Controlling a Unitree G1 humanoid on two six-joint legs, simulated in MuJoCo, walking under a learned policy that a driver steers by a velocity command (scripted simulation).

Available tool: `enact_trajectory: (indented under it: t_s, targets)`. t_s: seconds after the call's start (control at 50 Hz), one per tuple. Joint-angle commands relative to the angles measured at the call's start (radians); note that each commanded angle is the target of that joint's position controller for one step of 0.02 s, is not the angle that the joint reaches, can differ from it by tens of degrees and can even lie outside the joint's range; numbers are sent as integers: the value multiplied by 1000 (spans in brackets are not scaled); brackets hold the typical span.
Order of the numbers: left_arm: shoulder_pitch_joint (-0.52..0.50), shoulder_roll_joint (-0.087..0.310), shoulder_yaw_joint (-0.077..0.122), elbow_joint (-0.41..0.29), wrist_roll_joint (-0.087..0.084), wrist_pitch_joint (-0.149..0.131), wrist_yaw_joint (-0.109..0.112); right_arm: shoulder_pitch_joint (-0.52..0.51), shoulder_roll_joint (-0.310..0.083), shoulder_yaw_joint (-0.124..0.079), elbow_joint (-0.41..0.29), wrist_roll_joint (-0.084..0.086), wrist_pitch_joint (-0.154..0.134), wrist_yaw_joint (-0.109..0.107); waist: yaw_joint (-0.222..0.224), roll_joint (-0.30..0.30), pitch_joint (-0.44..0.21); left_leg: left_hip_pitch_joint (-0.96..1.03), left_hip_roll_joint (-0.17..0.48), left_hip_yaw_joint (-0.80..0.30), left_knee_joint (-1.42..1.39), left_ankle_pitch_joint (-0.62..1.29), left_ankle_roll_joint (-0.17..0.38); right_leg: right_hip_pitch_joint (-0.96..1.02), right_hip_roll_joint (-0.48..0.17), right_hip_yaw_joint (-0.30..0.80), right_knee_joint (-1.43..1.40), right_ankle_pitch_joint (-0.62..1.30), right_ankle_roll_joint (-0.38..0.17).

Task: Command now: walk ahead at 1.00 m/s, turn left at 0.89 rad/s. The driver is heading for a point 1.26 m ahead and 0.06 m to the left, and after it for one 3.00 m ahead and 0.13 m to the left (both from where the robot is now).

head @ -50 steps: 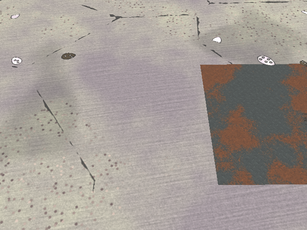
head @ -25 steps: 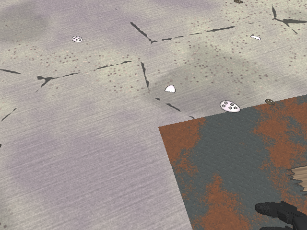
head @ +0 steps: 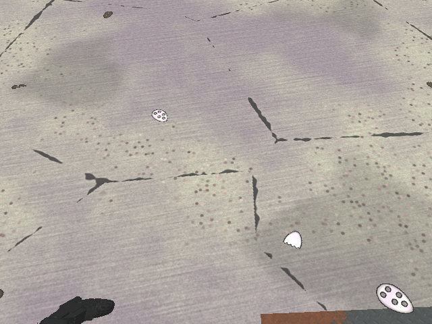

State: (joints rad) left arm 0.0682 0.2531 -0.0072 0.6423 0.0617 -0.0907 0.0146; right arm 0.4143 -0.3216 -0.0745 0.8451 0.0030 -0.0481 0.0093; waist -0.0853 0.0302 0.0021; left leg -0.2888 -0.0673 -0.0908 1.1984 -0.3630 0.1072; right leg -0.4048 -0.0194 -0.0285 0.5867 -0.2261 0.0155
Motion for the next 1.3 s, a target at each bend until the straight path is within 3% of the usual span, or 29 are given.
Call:
enact_trajectory:
  t_s: [0.02, 0.1, 0.2, 0.24, 0.28, 0.32, 0.34, 0.36, 0.38, 0.42, 0.48, 0.54, 0.68, 0.74, 0.78, 0.8, 0.82, 0.84, 0.88, 0.94, 1.0, 1.1, 1.16, 1.18, 1.2, 1.22, 1.24, 1.26, 1.3]
  targets:
    - [248, 108, 57, 41, -3, -7, 6, -153, -44, -1, -130, -31, 9, 24, 150, -63, -22, -509, 138, 10, 118, 70, -9, 449, -304, 366, -331, -80, -147]
    - [284, 72, 53, 121, -42, -37, -15, -270, 15, 22, -227, -38, 52, 55, 91, -126, 33, -567, 180, 43, 72, 109, -17, 382, -277, 110, -387, 232, -104]
    - [235, 136, 64, 149, -40, -50, -10, -428, -3, 47, -308, -36, 48, 95, 57, -74, 121, -355, 132, 195, -327, 377, 14, 254, -176, -199, -488, 469, -53]
    - [294, 190, 74, 160, -39, -46, -5, -429, -21, 47, -299, -35, 45, 95, 52, -77, 93, -232, 54, 277, -409, 372, 48, 330, -177, -241, -396, 913, -40]
    - [302, 260, 92, 148, -35, -18, 8, -288, -71, 28, -256, -33, 39, 81, -38, -128, -9, -60, -14, 289, -432, 286, 83, 403, -213, -237, -151, 1231, -33]
    - [239, 286, 100, 112, -24, 14, 11, 95, -157, -21, -135, -35, 33, 50, -208, -105, -182, 407, -50, 195, -496, 206, 146, 217, -229, -204, 384, 1127, -46]
    - [242, 212, 89, 115, -20, 14, -2, 65, -209, -53, -115, -10, 48, 22, -157, 98, -156, 583, 43, 7, -586, 145, 166, -53, -31, -200, 796, 119, -21]
    - [399, 131, 52, 3, -43, 1, -8, -58, -329, -61, -185, -53, 58, 15, 24, 251, -322, 803, 366, -562, -713, 184, 335, -375, 27, -53, 1116, -288, 2]
    - [277, 196, 56, -1, -41, -17, -6, -1, -264, -57, -206, -44, 66, -4, -71, 38, -367, 755, 375, -652, -871, 5, 335, -437, -1, 72, 1111, -161, -8]
    - [241, 167, 42, 16, -43, -12, -4, -67, -168, -29, -152, -40, 28, -20, 35, -105, -63, 365, 343, -468, -937, 47, 243, -393, -102, 68, 922, -99, -22]
    - [304, 119, 34, 77, -32, 55, -32, -109, -88, 7, -119, -40, -37, -15, 131, -109, 34, 22, 272, -215, -1015, 150, 176, -181, -136, 122, 745, -111, -22]
    - [148, 90, 32, 40, -52, 65, -47, -78, -76, 7, -79, -29, -70, 6, 95, -46, 142, 13, 203, -12, -1111, 287, 102, -284, -126, 109, 525, 67, -41]
    - [-3, 57, 23, 22, -59, 36, -86, -29, -91, 19, -43, -11, -105, -10, 62, -8, 94, 287, 188, 266, -1134, 977, -44, -137, -2, -100, 64, 473, -141]
    - [160, 135, 49, 70, -50, 50, -78, -42, -165, 0, -47, -42, -61, -52, 166, 94, -39, 468, 238, 296, -816, 1529, -89, 6, 122, -162, 63, 236, -177]
    - [550, 219, 95, 178, -47, 57, -58, -147, -202, -13, -83, -62, -21, -62, 365, 82, -178, 306, 250, 284, -251, 1462, -79, 376, 131, -75, 27, 64, -245]
    - [593, 257, 119, 198, -53, 67, -40, -181, -126, 5, -86, -65, -29, -42, 362, -43, -149, 56, 116, 280, 132, 675, -65, 527, 55, 53, 38, -27, -284]
    - [474, 360, 141, 172, -29, 81, -35, -99, 11, 42, -188, -32, -51, -17, 174, -385, -193, -495, -53, 153, 516, -165, -146, 811, -188, 643, -73, -81, -508]
    - [430, 318, 142, 127, -46, 80, -36, -171, -46, 57, -221, -44, -78, -20, 226, -146, -249, -597, -2, -16, 491, -78, -109, 808, -232, 862, -277, -209, -515]
    - [382, 215, 120, 150, -49, 74, -28, -225, -71, 62, -230, -48, -98, -11, 130, 67, -26, -516, 105, -19, 234, 55, -91, 474, -187, 701, -370, -191, -400]
    - [322, 179, 98, 143, -58, 38, -22, -215, -47, 78, -234, -87, -29, -5, 43, 56, 68, -368, 165, 16, 56, 23, -134, 159, -34, 473, -397, -47, -341]
    - [336, 211, 108, 134, -61, 15, -25, -387, -37, 95, -321, -70, -14, 10, 81, -13, 130, -310, 172, 88, -235, 169, -171, 6, 17, 411, -456, 131, -341]
    - [405, 243, 130, 149, -74, 18, -29, -521, -23, 103, -363, -36, -28, 13, 187, -82, 56, -191, 95, 106, -585, 473, -148, 189, 24, 407, -384, 475, -248]
    - [385, 274, 142, 146, -69, 23, -14, -414, -83, 77, -334, -44, -41, -11, 138, -72, -30, 6, 15, 95, -713, 392, -120, 306, 43, 416, -155, 809, -165]
    - [352, 302, 149, 140, -68, 20, -14, -281, -118, 61, -305, -40, -52, -25, 62, -86, -104, 158, 22, 76, -746, 417, -111, 300, 63, 417, 36, 856, -126]
    - [287, 277, 145, 116, -75, 13, -16, -83, -164, 41, -256, -47, -66, -39, -41, -90, -193, 383, 114, 16, -741, 475, -90, 197, 100, 402, 269, 730, -93]
    - [303, 121, 108, 82, -79, 11, -8, 81, -221, 25, -222, -72, -71, -51, -52, 98, -328, 647, 407, -168, -639, 780, -61, 7, 169, 276, 594, -121, -84]
    - [460, 116, 94, 29, -120, 27, 13, 62, -274, 4, -239, -82, -54, -32, 40, 333, -557, 852, 671, -553, -612, 1065, 63, -197, 209, 175, 880, -463, -54]
    - [424, 190, 101, 62, -80, 48, 23, -24, -199, 0, -264, -59, -38, -33, 27, 198, -562, 772, 620, -513, -630, 964, 118, -252, 109, 155, 949, -334, -57]
    - [215, 198, 107, 42, -37, 66, -6, -94, -28, 50, -241, -49, -31, -34, 2, 78, -262, 501, 438, -229, -714, 854, 61, -321, 59, 109, 816, -196, -34]
